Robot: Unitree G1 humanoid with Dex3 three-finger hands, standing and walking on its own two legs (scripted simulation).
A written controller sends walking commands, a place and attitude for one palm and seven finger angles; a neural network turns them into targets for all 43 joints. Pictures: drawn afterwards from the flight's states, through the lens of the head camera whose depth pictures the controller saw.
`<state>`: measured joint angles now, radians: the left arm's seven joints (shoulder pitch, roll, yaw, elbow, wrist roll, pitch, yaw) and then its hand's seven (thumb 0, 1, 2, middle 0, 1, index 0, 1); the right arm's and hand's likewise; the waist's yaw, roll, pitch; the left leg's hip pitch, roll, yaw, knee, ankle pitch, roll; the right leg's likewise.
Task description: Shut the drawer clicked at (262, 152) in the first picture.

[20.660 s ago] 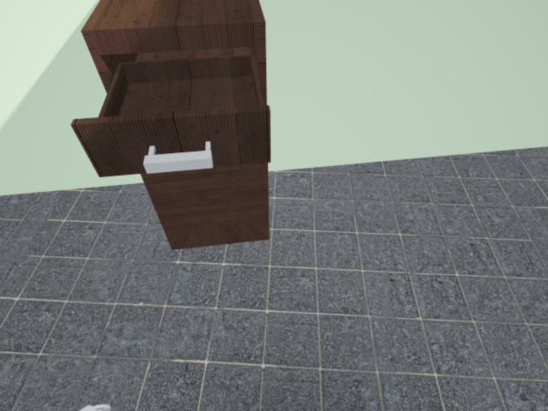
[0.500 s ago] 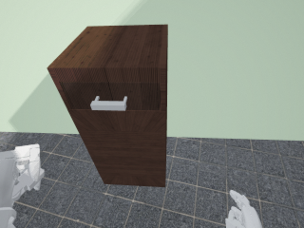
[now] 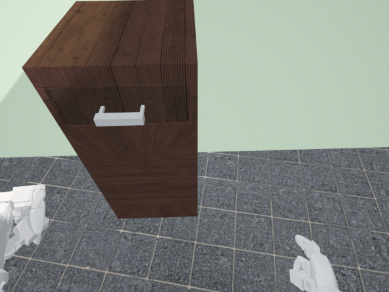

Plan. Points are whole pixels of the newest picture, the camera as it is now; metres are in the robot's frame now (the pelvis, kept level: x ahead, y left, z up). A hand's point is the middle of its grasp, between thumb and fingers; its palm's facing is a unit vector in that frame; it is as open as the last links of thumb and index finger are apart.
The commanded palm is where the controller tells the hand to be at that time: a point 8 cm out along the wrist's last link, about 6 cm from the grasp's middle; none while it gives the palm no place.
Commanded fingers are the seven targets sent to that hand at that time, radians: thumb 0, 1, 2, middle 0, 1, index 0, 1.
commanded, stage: step back with the hand held close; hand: left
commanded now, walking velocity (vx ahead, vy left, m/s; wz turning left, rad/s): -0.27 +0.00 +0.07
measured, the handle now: (121, 113) +0.56 +0.25 +0.02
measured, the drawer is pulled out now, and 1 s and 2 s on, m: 0.00 0.00 0.00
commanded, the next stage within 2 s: stop stepping back and stand still in 0.74 s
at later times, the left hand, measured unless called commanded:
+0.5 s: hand out of the picture +0.09 +0.26 +0.16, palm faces +0.40 -0.80 -0.44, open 3.3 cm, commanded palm +0.03 +0.30 +0.17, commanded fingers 0.00 0.90 0.90 -1.40 -1.60 -1.40 -1.60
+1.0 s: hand out of the picture +0.01 +0.26 +0.16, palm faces +0.34 -0.83 -0.45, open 3.2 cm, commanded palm -0.06 +0.30 +0.17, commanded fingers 0.00 0.90 0.90 -1.40 -1.60 -1.40 -1.60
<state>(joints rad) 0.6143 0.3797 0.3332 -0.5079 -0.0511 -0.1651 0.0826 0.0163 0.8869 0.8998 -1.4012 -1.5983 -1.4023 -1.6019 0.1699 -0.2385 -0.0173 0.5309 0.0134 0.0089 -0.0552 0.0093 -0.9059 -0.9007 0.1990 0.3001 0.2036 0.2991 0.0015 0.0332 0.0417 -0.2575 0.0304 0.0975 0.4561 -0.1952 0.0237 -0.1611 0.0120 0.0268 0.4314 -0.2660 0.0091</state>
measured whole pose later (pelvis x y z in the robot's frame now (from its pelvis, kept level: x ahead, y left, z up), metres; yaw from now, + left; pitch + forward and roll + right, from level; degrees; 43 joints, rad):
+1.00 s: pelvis -0.19 +0.02 -0.01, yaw +0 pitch +1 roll +0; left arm 0.59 0.42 0.38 -0.60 -0.04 -0.24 0.14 0.02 0.88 0.90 -1.41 -1.60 -1.41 -1.60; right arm 0.19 -0.20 0.00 0.58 0.01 -0.09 -0.07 0.01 -0.91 -0.90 0.20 0.30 0.20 0.30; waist -0.01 -0.04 0.02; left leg -0.33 -0.02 0.03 0.52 -0.22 0.04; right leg -0.30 0.01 0.02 0.57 -0.29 0.00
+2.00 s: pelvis -0.24 +0.03 -0.01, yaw +2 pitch -2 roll -1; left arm 0.27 0.20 0.03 0.87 0.04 0.06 0.04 0.02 0.90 0.90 -1.09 -1.34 -1.09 -1.30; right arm 0.19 -0.20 0.01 0.90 -0.02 0.01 -0.01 0.00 -0.91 -0.90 0.20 0.30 0.20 0.30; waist -0.01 -0.05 0.06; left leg -0.30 -0.01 -0.01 0.57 -0.24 0.02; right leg -0.24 0.01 -0.03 0.55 -0.28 -0.01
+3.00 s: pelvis -0.23 +0.03 +0.00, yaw +1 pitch -2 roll +0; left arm 0.31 0.12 0.02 1.16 0.01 -0.01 0.04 0.01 0.91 0.90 -0.20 -0.30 -0.20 -0.30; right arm 0.33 -0.10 -0.01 1.13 -0.01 0.00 -0.04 0.00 -0.91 -0.90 0.20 0.30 0.20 0.30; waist -0.01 0.01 0.06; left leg -0.23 -0.01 0.00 0.45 -0.20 0.02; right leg -0.18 0.01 -0.01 0.44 -0.23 -0.01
